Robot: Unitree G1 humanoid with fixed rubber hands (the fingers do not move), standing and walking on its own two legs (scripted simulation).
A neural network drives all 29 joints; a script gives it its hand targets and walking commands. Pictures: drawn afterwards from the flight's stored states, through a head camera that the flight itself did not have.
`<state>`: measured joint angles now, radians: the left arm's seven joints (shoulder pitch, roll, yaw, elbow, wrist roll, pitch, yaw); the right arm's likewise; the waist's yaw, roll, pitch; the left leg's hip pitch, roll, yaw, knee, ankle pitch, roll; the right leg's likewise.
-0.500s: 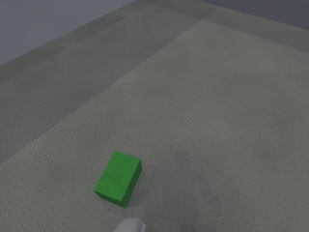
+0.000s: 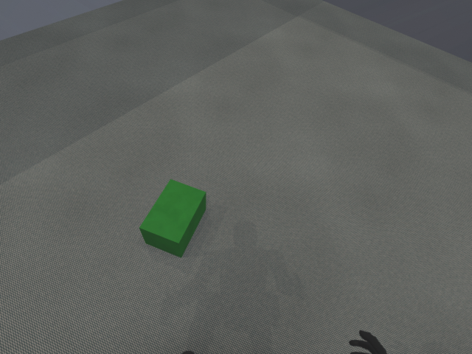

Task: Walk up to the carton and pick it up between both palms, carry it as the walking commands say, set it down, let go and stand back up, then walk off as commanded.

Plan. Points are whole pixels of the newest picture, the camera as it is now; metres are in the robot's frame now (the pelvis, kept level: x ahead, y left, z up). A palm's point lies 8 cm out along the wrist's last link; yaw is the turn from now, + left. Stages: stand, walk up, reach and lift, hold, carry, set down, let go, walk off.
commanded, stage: walk off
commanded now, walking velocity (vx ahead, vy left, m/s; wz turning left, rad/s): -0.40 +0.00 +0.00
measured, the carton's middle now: (175, 217) +0.72 +0.21 -0.70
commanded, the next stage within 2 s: stand in 1.82 s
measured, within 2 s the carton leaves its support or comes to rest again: neither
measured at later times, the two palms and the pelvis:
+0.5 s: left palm out of the picture -0.10 +0.26 -0.14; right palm out of the picture -0.17 -0.28 -0.14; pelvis -0.22 +0.00 -0.01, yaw +2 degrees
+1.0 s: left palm out of the picture -0.39 +0.26 -0.13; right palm out of the picture -0.34 -0.27 -0.15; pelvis -0.43 -0.01 -0.01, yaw +0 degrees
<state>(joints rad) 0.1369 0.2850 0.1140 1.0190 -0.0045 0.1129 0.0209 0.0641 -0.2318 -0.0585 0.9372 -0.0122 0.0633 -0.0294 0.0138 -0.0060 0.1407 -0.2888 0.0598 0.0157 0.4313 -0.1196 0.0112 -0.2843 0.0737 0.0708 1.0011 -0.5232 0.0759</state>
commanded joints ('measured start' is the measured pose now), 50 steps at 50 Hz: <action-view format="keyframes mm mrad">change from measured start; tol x32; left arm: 1 8 32 -6 -59 -19 -14 4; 50 63 246 30 -138 46 -47 8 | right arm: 1 77 -215 -49 -6 -12 6 1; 50 -70 -123 -48 -75 -12 31 -4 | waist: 1 -50 262 -198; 8 40 -267 -74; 21 40 -257 -126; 27 -98 472 -109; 46 -17 212 -218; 50 96 -234 -95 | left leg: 1 253 240 -263 -125 281 141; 6 12 145 -197 -70 -82 21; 8 -205 -144 -92 554 -506 -66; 12 -133 -149 -169 990 -312 -58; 26 291 120 -202 -241 -94 -28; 28 -141 394 -375 -169 368 228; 42 229 232 -250 -108 309 140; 47 29 158 -215 -87 28 36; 50 -105 -119 -192 722 -527 -53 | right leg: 1 -35 -49 -38 -248 -28 -18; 7 225 -360 234 -851 116 -129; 10 -280 -400 110 -774 411 -233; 24 216 -345 138 -633 717 -187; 27 -218 -18 -103 -88 -154 -23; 33 -233 47 79 447 63 -29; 48 271 -278 158 -832 178 -105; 50 -239 -531 255 -805 472 -300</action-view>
